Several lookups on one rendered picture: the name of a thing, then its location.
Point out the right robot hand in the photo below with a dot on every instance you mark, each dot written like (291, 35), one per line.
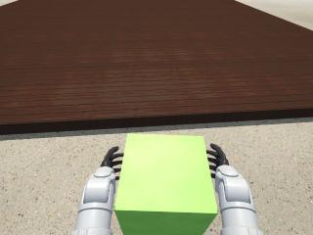
(220, 158)

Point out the left robot hand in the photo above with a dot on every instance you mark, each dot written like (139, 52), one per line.
(109, 157)

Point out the right robot forearm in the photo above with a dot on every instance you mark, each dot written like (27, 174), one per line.
(236, 204)

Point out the left robot forearm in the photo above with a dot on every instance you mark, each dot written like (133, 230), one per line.
(94, 216)

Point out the carton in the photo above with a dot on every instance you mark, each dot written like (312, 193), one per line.
(165, 186)

